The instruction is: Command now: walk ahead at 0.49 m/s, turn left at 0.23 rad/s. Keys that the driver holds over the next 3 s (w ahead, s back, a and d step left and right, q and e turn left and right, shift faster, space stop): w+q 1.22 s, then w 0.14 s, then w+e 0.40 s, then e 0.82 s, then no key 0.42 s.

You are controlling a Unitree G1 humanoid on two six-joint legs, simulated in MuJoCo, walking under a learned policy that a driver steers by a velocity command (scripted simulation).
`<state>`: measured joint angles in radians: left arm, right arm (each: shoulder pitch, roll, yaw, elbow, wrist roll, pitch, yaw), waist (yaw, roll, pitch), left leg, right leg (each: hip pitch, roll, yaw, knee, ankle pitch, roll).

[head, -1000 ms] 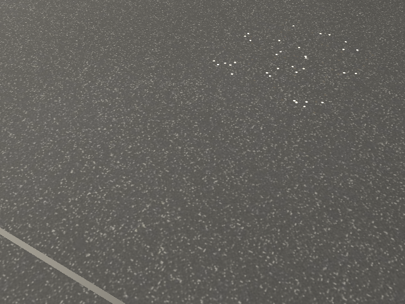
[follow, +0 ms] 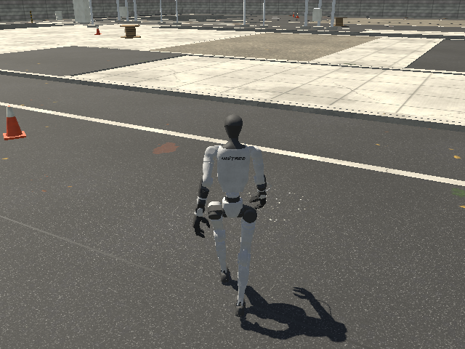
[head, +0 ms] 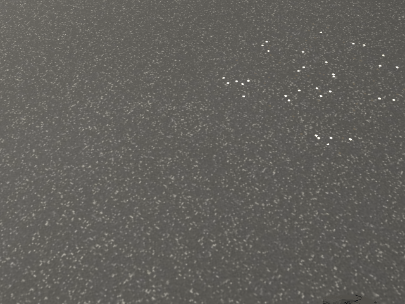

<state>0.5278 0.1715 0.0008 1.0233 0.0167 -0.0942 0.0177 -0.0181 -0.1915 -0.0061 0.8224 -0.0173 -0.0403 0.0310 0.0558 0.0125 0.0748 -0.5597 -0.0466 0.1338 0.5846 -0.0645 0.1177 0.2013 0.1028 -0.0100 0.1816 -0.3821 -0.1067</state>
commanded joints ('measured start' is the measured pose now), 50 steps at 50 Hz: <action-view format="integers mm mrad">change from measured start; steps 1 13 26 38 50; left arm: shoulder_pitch -38 -309 -634 -253 -98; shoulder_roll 189 120 160 157 210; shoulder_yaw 40 33 21 54 70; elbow -33 -227 -385 -255 -168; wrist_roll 10 29 4 1 3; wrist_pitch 1 44 27 -16 -7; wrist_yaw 21 -26 -39 -16 -8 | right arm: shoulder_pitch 326 371 525 370 -32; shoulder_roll -143 -173 -208 -129 -96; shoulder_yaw -51 -69 -82 -69 -32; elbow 72 115 94 -22 -187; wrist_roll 3 17 -4 -21 -20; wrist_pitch -16 -45 -22 27 24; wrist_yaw -21 -26 -53 10 55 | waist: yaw -199 -29 -127 -77 -6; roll -105 -11 88 -105 -90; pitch -148 6 -24 -71 17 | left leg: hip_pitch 393 294 582 -47 -82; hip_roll -63 156 164 93 100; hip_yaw -14 -427 -520 -204 -57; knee -70 -432 -232 593 117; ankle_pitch -34 97 386 -222 18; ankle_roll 69 170 74 -53 -34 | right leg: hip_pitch -105 -771 -747 -331 -203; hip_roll -286 -192 -95 -365 -362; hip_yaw -14 23 32 182 -130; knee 460 834 365 4 -11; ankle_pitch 1292 190 287 374 563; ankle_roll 27 126 112 -52 -20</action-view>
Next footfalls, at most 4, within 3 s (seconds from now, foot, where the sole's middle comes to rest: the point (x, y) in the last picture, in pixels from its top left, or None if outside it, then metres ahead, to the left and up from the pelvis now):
0.04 left None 0.19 0.05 -0.76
0.58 right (246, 275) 0.53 -0.06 -0.76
1.12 left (155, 236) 0.65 0.25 -0.76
1.70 right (139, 157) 0.98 0.36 -0.76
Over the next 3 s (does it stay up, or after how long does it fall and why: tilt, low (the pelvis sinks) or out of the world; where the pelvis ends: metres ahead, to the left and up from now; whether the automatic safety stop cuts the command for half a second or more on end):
stays up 0.97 0.43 0.02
